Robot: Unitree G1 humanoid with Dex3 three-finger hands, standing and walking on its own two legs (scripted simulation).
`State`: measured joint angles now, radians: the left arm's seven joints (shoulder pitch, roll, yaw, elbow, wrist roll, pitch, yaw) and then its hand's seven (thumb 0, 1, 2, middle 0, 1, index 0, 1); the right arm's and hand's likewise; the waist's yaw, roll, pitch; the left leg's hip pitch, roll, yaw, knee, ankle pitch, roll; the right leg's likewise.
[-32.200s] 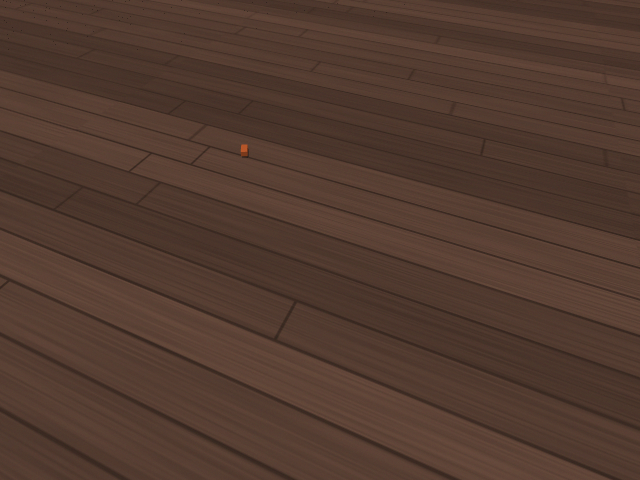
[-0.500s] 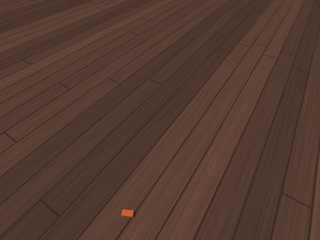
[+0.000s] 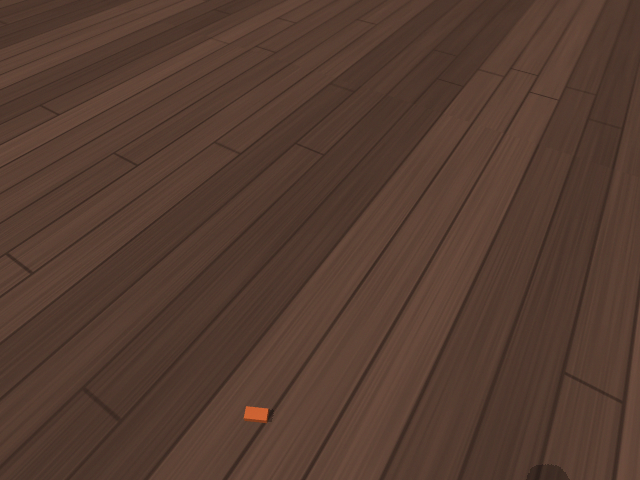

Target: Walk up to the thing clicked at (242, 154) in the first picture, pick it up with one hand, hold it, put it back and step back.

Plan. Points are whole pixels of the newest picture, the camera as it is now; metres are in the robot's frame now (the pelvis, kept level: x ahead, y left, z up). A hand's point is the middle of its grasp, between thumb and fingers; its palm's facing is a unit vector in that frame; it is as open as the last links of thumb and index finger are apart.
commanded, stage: rise first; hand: left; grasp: from above
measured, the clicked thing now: (256, 414) +0.43 +0.18 -0.76
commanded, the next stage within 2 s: none
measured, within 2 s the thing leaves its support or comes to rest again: neither
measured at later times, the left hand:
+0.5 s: hand out of the picture +0.15 +0.25 -0.22, palm faces -0.11 -0.91 -0.41, open 12.4 cm
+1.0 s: hand out of the picture +0.13 +0.26 -0.27, palm faces -0.24 -0.83 -0.50, open 12.9 cm
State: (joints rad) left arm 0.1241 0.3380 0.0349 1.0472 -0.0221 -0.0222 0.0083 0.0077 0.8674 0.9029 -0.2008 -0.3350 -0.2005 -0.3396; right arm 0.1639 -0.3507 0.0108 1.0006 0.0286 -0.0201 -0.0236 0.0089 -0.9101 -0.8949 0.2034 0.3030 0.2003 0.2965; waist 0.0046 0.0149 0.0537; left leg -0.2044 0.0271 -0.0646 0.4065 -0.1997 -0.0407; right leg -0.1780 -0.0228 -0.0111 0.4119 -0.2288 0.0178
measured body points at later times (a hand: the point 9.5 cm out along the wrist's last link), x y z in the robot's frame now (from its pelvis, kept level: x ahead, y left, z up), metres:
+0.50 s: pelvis +0.00 +0.01 -0.07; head +0.08 +0.02 +0.38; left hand +0.16 +0.30 -0.19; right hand +0.13 -0.25 -0.17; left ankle +0.01 +0.15 -0.74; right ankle -0.01 -0.13 -0.74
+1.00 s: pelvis -0.02 +0.02 -0.14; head +0.10 +0.03 +0.30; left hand +0.14 +0.30 -0.24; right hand +0.17 -0.23 -0.23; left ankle +0.01 +0.15 -0.74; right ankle -0.01 -0.13 -0.74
